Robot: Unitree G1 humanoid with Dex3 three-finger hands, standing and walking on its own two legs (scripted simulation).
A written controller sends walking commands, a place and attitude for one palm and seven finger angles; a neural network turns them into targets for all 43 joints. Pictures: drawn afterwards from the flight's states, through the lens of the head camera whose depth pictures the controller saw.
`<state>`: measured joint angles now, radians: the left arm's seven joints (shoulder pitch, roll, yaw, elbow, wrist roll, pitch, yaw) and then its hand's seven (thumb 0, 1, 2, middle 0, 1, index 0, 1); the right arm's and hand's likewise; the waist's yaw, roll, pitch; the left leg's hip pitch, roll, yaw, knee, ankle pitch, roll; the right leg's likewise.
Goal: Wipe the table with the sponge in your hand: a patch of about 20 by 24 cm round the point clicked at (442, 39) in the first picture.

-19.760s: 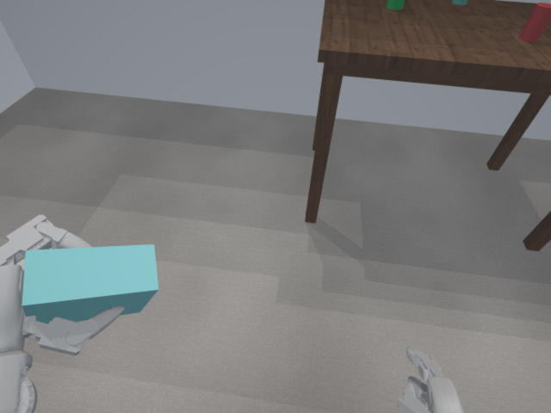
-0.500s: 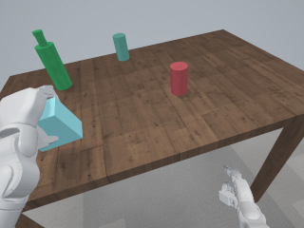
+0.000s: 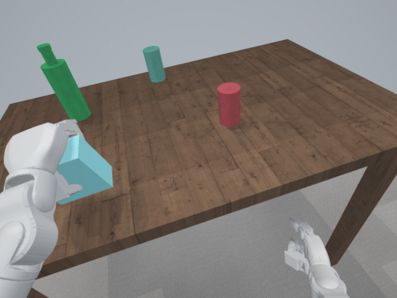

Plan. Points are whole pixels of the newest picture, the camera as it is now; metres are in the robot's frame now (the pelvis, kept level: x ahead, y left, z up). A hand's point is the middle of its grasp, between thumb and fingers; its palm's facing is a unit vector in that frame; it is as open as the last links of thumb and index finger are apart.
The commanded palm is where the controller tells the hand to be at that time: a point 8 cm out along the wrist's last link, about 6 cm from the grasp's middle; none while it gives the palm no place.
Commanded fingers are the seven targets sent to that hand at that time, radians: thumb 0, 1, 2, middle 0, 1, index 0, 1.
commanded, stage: move the sponge above the wiping area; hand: left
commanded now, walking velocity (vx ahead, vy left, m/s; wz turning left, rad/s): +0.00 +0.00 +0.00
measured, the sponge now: (75, 176) +0.25 +0.29 +0.16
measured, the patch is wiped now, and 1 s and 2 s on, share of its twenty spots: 0.00 0.00 0.00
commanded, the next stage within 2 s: lower the sponge onto the table in 1.68 s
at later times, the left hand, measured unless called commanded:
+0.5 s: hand (51, 167) +0.24 +0.31 +0.20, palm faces +0.18 -0.02 -0.98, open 9.4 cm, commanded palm +0.19 +0.30 +0.27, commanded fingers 0.00 0.10 1.30 -1.20 -1.60 -1.20 -1.60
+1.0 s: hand (47, 165) +0.23 +0.31 +0.21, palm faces +0.27 -0.07 -0.96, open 9.4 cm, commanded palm +0.18 +0.29 +0.28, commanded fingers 0.00 0.10 1.30 -1.20 -1.60 -1.20 -1.60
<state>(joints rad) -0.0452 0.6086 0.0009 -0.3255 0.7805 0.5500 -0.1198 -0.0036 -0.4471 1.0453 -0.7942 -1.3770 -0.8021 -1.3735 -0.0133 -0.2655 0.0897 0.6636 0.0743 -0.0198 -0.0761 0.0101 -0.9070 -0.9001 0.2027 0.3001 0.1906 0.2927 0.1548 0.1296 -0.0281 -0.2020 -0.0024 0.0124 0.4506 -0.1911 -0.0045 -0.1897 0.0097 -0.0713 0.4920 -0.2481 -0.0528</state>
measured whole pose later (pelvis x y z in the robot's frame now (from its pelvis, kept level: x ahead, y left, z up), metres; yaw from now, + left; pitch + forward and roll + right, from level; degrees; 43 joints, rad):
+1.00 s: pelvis +0.00 +0.01 +0.00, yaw +1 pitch -4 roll +1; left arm -0.04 0.63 0.03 -0.35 0.77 0.53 -0.13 0.00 -0.45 1.05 -0.79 -1.38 -0.80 -1.37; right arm -0.01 -0.27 0.07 0.68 0.08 -0.03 -0.10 0.01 -0.91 -0.90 0.20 0.30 0.17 0.28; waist 0.17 0.12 -0.02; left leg -0.21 -0.01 0.01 0.46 -0.19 0.00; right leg -0.19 0.00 -0.08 0.49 -0.24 -0.04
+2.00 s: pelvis -0.01 +0.00 +0.00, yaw +0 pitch -4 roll +1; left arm -0.01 0.67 0.07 -0.34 0.76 0.53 -0.17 0.00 -0.45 1.05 -0.79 -1.38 -0.80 -1.37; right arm 0.00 -0.27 0.08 0.66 0.07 -0.04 -0.09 0.01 -0.91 -0.90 0.20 0.30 0.20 0.30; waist 0.16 0.13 -0.03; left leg -0.22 0.00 0.01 0.48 -0.20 -0.01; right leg -0.20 0.01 -0.07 0.51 -0.25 -0.05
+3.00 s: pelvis -0.01 +0.00 +0.00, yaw +0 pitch -5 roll +0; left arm 0.05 0.60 -0.02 -0.31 0.81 0.52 -0.10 0.00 -0.45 1.05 -0.79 -1.38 -0.80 -1.37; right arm 0.00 -0.26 0.08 0.67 0.07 -0.04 -0.09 0.01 -0.91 -0.90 0.20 0.30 0.20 0.30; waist 0.16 0.12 -0.02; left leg -0.19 0.00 0.01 0.46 -0.19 0.00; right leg -0.17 0.01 -0.07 0.49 -0.23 -0.05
